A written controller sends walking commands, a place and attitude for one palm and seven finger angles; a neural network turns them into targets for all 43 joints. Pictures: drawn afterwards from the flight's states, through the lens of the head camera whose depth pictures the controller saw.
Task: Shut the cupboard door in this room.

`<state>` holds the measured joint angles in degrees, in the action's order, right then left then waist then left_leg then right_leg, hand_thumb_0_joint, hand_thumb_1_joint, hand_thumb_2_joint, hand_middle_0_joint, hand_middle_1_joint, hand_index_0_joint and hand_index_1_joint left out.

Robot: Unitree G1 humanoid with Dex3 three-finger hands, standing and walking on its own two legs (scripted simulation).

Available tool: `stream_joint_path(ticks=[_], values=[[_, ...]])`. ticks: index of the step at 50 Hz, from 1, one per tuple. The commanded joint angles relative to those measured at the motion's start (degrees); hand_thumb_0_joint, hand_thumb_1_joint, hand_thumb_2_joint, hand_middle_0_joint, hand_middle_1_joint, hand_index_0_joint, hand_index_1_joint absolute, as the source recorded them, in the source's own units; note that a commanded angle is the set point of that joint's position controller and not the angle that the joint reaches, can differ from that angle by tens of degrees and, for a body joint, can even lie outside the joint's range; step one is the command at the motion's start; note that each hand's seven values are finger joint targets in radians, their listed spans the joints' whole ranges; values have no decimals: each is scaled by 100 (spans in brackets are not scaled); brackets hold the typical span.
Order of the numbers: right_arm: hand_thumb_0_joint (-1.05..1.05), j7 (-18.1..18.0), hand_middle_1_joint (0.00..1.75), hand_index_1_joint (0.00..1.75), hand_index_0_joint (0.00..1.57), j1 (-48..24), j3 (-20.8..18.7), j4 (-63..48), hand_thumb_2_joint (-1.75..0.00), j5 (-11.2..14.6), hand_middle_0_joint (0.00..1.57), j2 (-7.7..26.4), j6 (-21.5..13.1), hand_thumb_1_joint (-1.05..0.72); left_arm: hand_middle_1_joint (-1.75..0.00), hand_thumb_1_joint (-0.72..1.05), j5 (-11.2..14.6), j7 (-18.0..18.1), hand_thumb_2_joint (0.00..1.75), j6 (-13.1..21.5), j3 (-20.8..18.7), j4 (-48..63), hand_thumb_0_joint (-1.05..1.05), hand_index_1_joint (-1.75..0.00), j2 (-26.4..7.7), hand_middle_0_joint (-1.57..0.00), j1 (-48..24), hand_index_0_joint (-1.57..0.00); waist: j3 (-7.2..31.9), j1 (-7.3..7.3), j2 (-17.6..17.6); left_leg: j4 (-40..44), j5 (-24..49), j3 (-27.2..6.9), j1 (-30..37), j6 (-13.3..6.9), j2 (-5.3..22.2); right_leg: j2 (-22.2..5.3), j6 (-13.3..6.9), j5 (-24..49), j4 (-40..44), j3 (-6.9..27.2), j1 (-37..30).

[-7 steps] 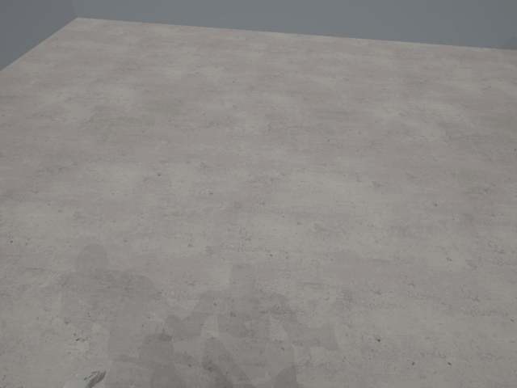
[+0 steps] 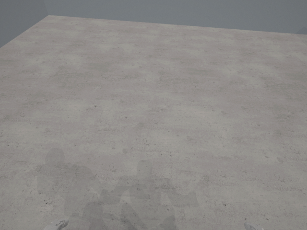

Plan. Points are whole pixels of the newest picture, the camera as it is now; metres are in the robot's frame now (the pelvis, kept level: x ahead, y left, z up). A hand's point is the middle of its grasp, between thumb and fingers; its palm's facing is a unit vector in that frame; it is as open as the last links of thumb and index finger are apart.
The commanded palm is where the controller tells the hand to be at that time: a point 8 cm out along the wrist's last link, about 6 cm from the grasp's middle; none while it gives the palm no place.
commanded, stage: stand and wait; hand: left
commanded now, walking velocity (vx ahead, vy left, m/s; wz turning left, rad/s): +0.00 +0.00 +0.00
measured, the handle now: out of the picture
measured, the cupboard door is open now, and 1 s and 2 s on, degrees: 75 75 75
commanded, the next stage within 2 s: turn or walk to find it in 0.76 s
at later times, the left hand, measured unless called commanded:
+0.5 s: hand out of the picture +0.05 +0.24 -0.15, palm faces -0.04 -0.94 -0.34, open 7.4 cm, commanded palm none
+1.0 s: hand out of the picture +0.04 +0.22 -0.16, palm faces +0.01 -0.95 -0.31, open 7.4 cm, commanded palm none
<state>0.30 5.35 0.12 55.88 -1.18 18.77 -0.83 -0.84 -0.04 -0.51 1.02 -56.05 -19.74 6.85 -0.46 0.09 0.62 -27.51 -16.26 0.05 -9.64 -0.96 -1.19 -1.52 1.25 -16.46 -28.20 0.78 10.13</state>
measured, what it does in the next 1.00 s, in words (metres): stands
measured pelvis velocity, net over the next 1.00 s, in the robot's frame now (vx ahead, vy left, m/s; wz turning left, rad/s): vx -0.04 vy -0.01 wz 0.04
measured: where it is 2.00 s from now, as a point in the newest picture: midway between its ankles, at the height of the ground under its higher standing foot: outside the picture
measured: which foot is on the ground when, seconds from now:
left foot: down 0.00-1.00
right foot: down 0.00-1.00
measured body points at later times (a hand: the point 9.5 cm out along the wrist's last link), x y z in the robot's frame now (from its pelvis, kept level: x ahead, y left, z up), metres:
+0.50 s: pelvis -0.02 -0.01 +0.01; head -0.02 -0.01 +0.46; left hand +0.05 +0.29 -0.13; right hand +0.05 -0.31 -0.12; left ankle -0.02 +0.11 -0.74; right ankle -0.01 -0.13 -0.74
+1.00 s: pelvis -0.04 -0.01 +0.00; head -0.03 -0.01 +0.45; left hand +0.04 +0.27 -0.14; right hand +0.03 -0.30 -0.14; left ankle -0.01 +0.11 -0.74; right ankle -0.01 -0.13 -0.74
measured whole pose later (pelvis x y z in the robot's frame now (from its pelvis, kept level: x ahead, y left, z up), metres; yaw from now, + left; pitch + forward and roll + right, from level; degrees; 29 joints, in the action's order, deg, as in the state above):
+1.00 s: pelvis -0.04 -0.01 +0.00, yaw +3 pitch -1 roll +0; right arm 0.5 9.4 -0.4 61.4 -1.0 17.5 1.1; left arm -1.0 0.8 -1.6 0.2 -59.5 -17.5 8.0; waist -2.0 0.9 0.3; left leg -27.6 -12.4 -2.8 -13.7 0.4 -0.7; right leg -1.0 0.3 -13.1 -27.1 -2.0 12.7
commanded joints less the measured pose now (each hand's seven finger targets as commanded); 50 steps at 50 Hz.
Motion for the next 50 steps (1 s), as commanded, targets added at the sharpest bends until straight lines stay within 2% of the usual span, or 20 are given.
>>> stream_joint_path(ticks=[1,9,15,21,25,32,33,38,40,46,48,50], values=[[0,-117,30,30,20,-267,-307,-286,-90,19,20,1229,-128,-90,-30,90,21,86,90,175,-309,336,0,-30,-1158,-20,-250,-20,404,9,-12,485,1777,-503,159,-154,718,-525,-296,1586,400,359,-130],[0,-117,30,30,20,-328,-292,-97,-90,32,20,1216,-127,-90,-30,90,18,75,90,168,-318,176,0,-30,-1131,-20,-229,-20,280,-15,-147,696,1371,-523,144,-140,733,-527,-283,1223,631,406,-130],[0,-111,30,30,20,-266,-272,68,-90,47,20,1233,-129,-90,-30,90,27,66,90,187,-309,33,0,-30,-1151,-20,-203,-20,323,-8,-66,764,1250,-563,185,-122,738,-553,-295,1160,756,458,-186],[0,-103,30,30,20,-213,-254,233,-90,53,20,1270,-113,-90,-30,90,32,57,90,188,-295,-120,0,-30,-1170,-20,-180,-20,157,-13,-83,885,912,-591,111,-100,740,-551,-302,798,931,532,-96],[0,-98,30,30,20,-143,-245,314,-90,56,20,1277,-115,-90,-30,90,29,56,90,196,-295,-178,0,-30,-1187,-20,-169,-20,216,3,-12,914,874,-594,129,-89,756,-557,-309,738,970,561,-116],[0,-93,30,30,20,-113,-243,413,-90,59,20,1276,-111,-90,-30,90,27,60,90,202,-289,-233,0,-30,-1197,-20,-170,-20,63,-9,42,965,780,-590,77,-70,760,-563,-309,606,1072,601,-32],[0,-88,30,30,20,-80,-245,415,-90,62,20,1278,-106,-90,-30,90,24,62,90,204,-289,-237,0,-30,-1204,-20,-161,-20,137,1,-6,962,768,-594,94,-68,762,-562,-312,576,1069,604,-60],[0,-84,30,30,20,-80,-247,433,-90,59,20,1273,-102,-90,-30,90,14,58,90,195,-290,-241,0,-30,-1194,-20,-165,-20,-20,-10,-38,1017,591,-622,5,-65,754,-535,-303,341,1133,630,50],[0,-75,30,30,20,-69,-245,407,-90,52,20,1279,-96,-90,-30,90,21,61,90,181,-306,-222,0,-30,-1206,-20,-164,-20,-22,-21,-76,972,691,-672,-92,-82,744,-572,-286,344,1051,543,5],[0,-39,30,30,20,305,-141,297,-90,28,20,542,89,-90,-30,90,16,142,90,-20,-253,-148,0,-30,-583,-20,221,-20,19,-40,31,450,924,-667,-653,11,626,-732,-173,394,695,425,9],[0,-34,30,30,20,373,-166,206,-90,27,20,517,141,-90,-30,90,9,159,90,-48,-289,-61,0,-30,-630,-20,312,-20,97,-54,189,105,961,-600,-777,35,521,-906,-247,524,651,465,27],[0,-36,30,30,20,481,-211,121,-90,31,20,481,189,-90,-30,90,4,178,90,-64,-341,63,0,-30,-711,-20,349,-20,206,-41,460,-364,883,-455,-830,68,402,-1215,-436,627,685,583,96]])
